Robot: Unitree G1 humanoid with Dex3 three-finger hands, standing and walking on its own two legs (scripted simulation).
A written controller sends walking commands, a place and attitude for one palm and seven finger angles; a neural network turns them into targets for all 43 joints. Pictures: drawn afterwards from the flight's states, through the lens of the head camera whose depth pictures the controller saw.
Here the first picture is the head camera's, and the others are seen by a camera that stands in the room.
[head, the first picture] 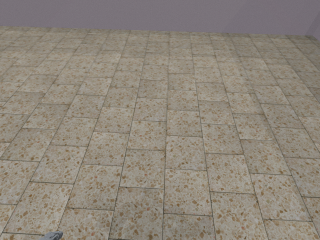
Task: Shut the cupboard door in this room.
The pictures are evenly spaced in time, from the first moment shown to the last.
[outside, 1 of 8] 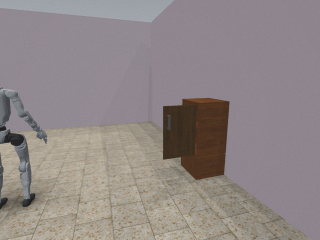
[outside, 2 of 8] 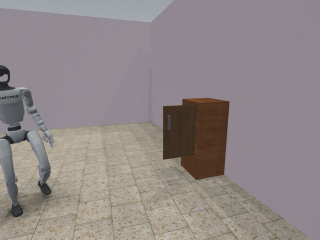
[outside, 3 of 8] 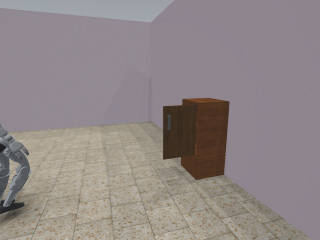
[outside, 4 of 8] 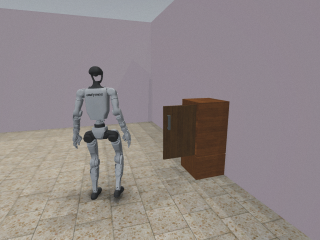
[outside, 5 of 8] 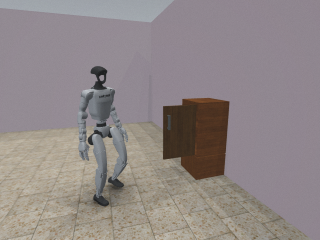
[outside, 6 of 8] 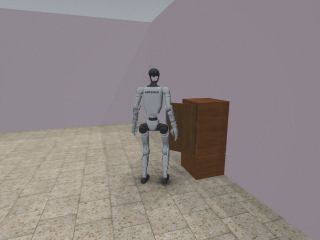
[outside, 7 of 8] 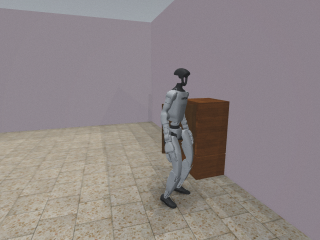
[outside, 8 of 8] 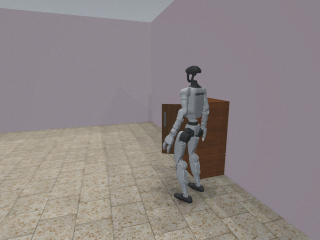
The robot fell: no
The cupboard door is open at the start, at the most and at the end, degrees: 90 90 63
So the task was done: no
